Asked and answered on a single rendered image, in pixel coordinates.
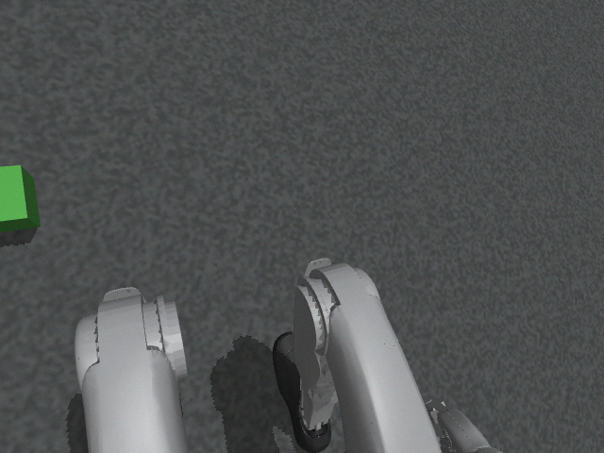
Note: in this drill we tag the right robot hand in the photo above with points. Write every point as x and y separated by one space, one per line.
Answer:
457 434

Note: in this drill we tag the small box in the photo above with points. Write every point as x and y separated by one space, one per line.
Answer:
18 199

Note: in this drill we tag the right robot foot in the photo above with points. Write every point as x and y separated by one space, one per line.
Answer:
288 381

